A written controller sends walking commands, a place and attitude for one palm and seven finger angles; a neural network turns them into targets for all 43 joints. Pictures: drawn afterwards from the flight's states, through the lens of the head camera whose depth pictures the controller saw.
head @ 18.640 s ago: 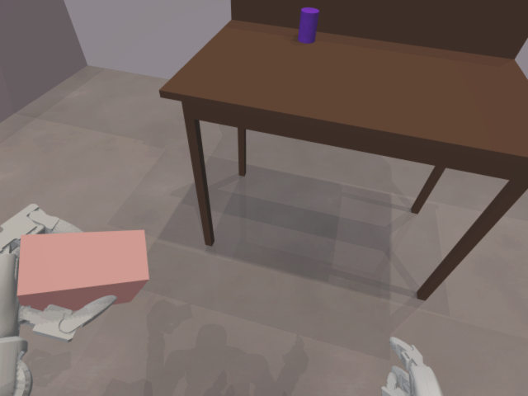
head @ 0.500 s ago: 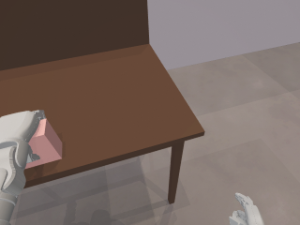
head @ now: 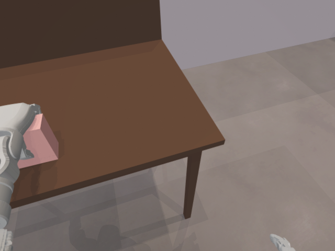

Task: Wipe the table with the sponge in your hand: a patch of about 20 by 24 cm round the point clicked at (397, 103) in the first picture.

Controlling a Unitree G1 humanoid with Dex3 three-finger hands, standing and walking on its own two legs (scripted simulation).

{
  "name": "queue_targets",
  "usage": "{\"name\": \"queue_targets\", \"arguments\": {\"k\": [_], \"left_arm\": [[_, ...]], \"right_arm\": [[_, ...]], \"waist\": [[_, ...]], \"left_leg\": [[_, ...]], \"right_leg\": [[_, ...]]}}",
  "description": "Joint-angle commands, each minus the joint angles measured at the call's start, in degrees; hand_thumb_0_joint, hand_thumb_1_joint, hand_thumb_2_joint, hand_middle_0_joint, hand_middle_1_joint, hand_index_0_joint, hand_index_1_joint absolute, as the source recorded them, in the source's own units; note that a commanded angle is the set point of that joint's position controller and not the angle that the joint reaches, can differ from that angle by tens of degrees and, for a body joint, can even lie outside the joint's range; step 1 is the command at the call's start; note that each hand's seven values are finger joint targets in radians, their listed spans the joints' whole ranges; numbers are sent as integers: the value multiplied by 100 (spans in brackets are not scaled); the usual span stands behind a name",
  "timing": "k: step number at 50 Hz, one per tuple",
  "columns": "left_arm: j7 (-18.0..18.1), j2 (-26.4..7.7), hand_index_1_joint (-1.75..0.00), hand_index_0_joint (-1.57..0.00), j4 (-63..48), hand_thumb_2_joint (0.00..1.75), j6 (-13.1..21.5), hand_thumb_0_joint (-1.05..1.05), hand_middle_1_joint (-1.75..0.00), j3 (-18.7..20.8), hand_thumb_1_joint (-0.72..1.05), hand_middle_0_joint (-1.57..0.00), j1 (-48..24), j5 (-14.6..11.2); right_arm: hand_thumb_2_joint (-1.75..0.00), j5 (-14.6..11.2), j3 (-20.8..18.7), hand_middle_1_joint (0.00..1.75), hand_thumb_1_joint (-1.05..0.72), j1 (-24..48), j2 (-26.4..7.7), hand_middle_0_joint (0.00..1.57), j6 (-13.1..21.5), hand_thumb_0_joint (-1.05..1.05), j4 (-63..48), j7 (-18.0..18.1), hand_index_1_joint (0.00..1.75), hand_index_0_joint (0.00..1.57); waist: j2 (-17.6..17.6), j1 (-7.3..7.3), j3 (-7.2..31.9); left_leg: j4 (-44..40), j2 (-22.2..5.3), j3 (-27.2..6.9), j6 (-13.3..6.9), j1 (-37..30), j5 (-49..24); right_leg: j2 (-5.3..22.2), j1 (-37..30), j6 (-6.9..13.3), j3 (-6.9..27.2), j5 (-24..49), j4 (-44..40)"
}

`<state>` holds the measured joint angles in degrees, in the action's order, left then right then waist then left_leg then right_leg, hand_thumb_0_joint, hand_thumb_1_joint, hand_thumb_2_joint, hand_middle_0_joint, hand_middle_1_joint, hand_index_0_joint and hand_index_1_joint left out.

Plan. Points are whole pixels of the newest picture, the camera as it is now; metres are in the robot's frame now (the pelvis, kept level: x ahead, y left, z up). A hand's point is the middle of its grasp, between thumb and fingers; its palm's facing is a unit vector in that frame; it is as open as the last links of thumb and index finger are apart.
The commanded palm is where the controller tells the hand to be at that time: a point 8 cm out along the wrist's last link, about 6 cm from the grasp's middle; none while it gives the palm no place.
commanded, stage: wipe forward along the first lane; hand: left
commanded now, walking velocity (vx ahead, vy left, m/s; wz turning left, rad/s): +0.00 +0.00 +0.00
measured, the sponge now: (29, 147) +0.31 +0.39 +0.06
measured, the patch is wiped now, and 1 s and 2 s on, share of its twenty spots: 0.25 0.45 0.45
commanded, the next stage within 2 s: slide across to the middle lane in 1.02 s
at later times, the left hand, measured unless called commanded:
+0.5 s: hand (26, 117) +0.37 +0.42 +0.10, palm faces -0.13 +0.05 -0.99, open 9.8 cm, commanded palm +0.37 +0.41 +0.14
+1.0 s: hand (30, 104) +0.42 +0.43 +0.10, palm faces -0.16 +0.05 -0.98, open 9.8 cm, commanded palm +0.43 +0.42 +0.14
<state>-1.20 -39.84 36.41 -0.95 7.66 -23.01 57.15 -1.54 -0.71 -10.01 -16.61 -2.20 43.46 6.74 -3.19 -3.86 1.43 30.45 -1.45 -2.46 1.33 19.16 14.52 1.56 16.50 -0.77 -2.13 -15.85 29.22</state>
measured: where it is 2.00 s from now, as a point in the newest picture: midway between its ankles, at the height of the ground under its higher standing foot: outside the picture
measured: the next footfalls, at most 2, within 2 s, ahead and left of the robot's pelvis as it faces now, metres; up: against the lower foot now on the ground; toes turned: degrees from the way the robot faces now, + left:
none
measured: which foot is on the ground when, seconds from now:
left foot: down 0.00-1.00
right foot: down 0.00-1.00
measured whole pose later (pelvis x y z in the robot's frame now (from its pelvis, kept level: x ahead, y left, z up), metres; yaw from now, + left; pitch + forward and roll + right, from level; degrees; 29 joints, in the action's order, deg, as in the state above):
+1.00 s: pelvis +0.01 +0.02 -0.01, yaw -2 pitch +12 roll -2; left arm 2.1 -50.9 66.1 6.0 8.3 -47.4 64.2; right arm -2.5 -1.6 -18.3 -16.6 -3.6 44.4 4.9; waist -1.6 2.1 4.1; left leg 37.4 -1.8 -1.1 0.0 32.3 17.7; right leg 1.2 28.7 -1.9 -0.4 -16.7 33.0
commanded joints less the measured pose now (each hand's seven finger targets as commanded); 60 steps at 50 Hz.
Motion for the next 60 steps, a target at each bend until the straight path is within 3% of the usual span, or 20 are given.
{"name": "queue_targets", "arguments": {"k": [1,6,8,10,13,15,18,20,23,26,28,35,39,40,43,45,52,55,58,60], "left_arm": [[159,-1733,-160,-120,122,130,65,0,-160,344,10,-120,-1581,262],[214,-1844,-160,-120,607,130,394,0,-160,328,10,-120,-2015,325],[286,-2190,-160,-120,706,130,504,0,-160,599,10,-120,-2098,394],[382,-1954,-160,-120,956,130,567,0,-160,408,10,-120,-2201,361],[504,-2407,-160,-120,1043,130,605,0,-160,650,10,-120,-2525,451],[572,-2031,-160,-120,1364,130,580,0,-160,359,10,-120,-2512,420],[610,-2361,-160,-120,1442,130,543,0,-160,437,10,-120,-2900,548],[630,-2074,-160,-120,1651,130,518,0,-160,157,10,-120,-3053,520],[611,-2631,-160,-120,1698,130,522,0,-160,404,10,-120,-3507,615],[563,-2300,-160,-120,1961,130,539,0,-160,129,10,-120,-3425,598],[533,-2777,-160,-120,1894,130,583,0,-160,401,10,-120,-3684,665],[550,-2420,-160,-120,2108,130,681,0,-160,73,10,-120,-3916,731],[593,-2600,-160,-120,2038,130,701,0,-160,218,10,-120,-4072,730],[590,-2313,-160,-120,2147,130,680,0,-160,32,10,-120,-3960,702],[556,-2795,-160,-120,2112,130,661,0,-160,386,10,-120,-4013,676],[540,-2509,-160,-120,2308,130,608,0,-160,98,10,-120,-4032,681],[464,-2823,-160,-120,2392,130,599,0,-160,150,10,-120,-4376,839],[401,-2904,-160,-120,2402,130,656,0,-160,202,10,-120,-4426,828],[349,-2741,-160,-120,1971,130,770,0,-160,117,10,-120,-4618,776],[357,-2524,-160,-120,1987,130,785,0,-160,45,10,-120,-4432,648]], "right_arm": [[-90,-9,-309,30,-90,42,-859,20,179,0,-588,35,30,20],[-90,-47,-355,30,-90,-227,-886,20,160,0,-529,-15,30,20],[-90,-33,-396,30,-90,-328,-936,20,134,0,-509,-26,30,20],[-90,-75,-403,30,-90,-423,-896,20,146,0,-486,-62,30,20],[-90,-76,-434,30,-90,-511,-977,20,125,0,-415,-69,30,20],[-90,-114,-431,30,-90,-577,-922,20,149,0,-383,-91,30,20],[-90,-103,-431,30,-90,-646,-1001,20,131,0,-319,-93,30,20],[-90,-127,-408,30,-90,-719,-948,20,157,0,-296,-105,30,20],[-90,-116,-397,30,-90,-781,-1024,20,141,0,-277,-65,30,20],[-90,-129,-381,30,-90,-857,-975,20,156,0,-286,-80,30,20],[-90,-102,-380,30,-90,-896,-1043,20,132,0,-285,-52,30,20],[-90,-110,-395,30,-90,-1123,-1001,20,94,0,-305,-78,30,20],[-90,-97,-420,30,-90,-1259,-1028,20,59,0,-268,-83,30,20],[-90,-96,-436,30,-90,-1284,-1003,20,56,0,-263,-93,30,20],[-90,-83,-432,30,-90,-1302,-1088,20,-4,0,-219,-98,30,20],[-90,-104,-408,30,-90,-1321,-1045,20,-19,0,-242,-109,30,20],[-90,-95,-387,30,-90,-1456,-1095,20,-98,0,-237,-82,30,20],[-90,-79,-392,30,-90,-1554,-1095,20,-126,0,-250,-78,30,20],[-90,-74,-435,30,-90,-1593,-1042,20,-129,0,-296,-66,30,20],[-90,-80,-453,30,-90,-1627,-1009,20,-135,0,-295,-80,30,20]], "waist": [[339,195,1039],[345,286,1011],[314,237,1185],[440,344,1013],[257,339,1228],[372,447,1066],[181,440,1212],[223,553,1071],[158,566,1262],[121,610,1145],[60,574,1401],[-81,702,1461],[-41,693,1798],[31,732,1721],[-13,662,1857],[19,771,1587],[-71,823,1646],[-70,810,1862],[-392,793,2234],[-259,804,2218]], "left_leg": [[-282,480,516,-312,-63,-671],[-213,455,509,-337,161,-546],[-199,440,466,-344,195,-558],[-182,435,477,-358,321,-386],[-182,422,470,-351,353,-368],[-173,414,478,-363,417,-239],[-228,394,419,-349,398,-220],[-210,381,417,-364,422,-65],[-223,375,397,-364,471,-73],[-186,356,401,-357,466,-12],[-177,348,385,-356,458,-173],[-18,309,340,-337,364,-447],[112,286,323,-340,247,-840],[149,291,337,-347,262,-877],[191,286,347,-342,299,-1099],[216,296,360,-342,382,-942],[339,295,330,-339,453,-1017],[427,282,320,-344,391,-1186],[474,240,328,-334,67,-1574],[533,246,326,-344,23,-1597]], "right_leg": [[-358,-322,264,-7,961,-408],[-359,-131,263,15,909,-348],[-376,-156,297,42,901,-321],[-376,-12,261,23,747,-316],[-389,-6,290,62,725,-302],[-397,139,259,40,598,-302],[-422,190,311,49,511,-318],[-424,327,285,43,381,-322],[-426,266,297,84,379,-336],[-439,410,296,55,345,-307],[-445,285,316,85,496,-272],[-487,616,331,15,659,-112],[-502,578,342,18,981,9],[-502,621,334,-2,1036,17],[-495,490,349,25,1300,61],[-496,645,319,0,1149,54],[-513,824,343,13,1161,137],[-518,806,338,14,1291,202],[-518,758,366,13,1529,240],[-528,754,341,-1,1511,235]]}}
